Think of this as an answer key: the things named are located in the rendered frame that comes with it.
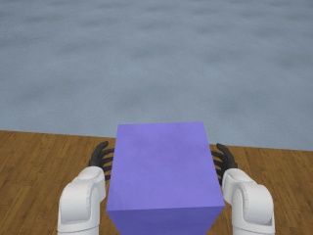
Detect robot right hand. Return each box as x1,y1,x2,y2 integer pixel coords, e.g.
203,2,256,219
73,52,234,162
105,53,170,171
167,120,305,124
210,143,238,187

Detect robot left forearm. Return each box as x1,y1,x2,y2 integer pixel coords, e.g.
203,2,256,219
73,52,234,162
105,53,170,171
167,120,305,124
57,166,106,235

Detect carton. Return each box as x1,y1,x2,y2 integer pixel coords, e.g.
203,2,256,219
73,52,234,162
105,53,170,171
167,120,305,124
106,121,225,235

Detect robot right forearm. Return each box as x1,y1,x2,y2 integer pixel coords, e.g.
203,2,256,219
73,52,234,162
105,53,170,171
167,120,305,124
222,168,276,235

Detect robot left hand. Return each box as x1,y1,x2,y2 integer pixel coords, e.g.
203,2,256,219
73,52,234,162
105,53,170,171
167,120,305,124
88,141,114,181

